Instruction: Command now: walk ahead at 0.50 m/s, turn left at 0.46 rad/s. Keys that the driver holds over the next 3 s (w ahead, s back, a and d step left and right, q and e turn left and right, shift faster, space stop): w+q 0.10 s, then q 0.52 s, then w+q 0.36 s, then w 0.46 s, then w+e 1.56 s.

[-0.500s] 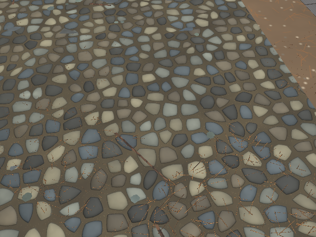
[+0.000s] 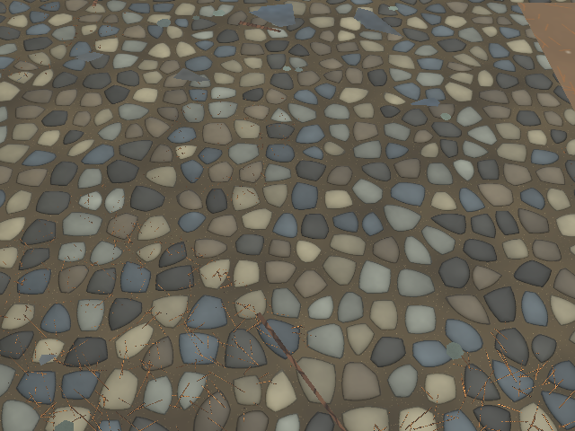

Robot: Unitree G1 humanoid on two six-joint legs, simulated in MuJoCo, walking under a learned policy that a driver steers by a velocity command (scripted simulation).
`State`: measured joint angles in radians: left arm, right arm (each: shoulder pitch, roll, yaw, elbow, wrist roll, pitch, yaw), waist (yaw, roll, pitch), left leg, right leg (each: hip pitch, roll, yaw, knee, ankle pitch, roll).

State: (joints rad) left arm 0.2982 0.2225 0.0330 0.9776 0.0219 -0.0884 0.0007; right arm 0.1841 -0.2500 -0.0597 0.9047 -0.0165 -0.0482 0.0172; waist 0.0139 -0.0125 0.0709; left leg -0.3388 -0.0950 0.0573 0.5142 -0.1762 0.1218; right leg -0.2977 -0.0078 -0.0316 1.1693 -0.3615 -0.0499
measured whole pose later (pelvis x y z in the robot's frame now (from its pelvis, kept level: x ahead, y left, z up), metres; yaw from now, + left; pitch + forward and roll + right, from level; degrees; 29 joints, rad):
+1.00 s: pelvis +0.26 +0.04 +0.02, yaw +36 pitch +1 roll -2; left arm 0.21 0.31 0.07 0.76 0.04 0.01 -0.03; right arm 0.38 -0.26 -0.04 0.83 -0.02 0.01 0.02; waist -0.03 -0.04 -0.04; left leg -0.12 -0.05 -0.04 0.37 -0.27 0.09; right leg -0.51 -0.05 -0.04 0.87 -0.27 0.03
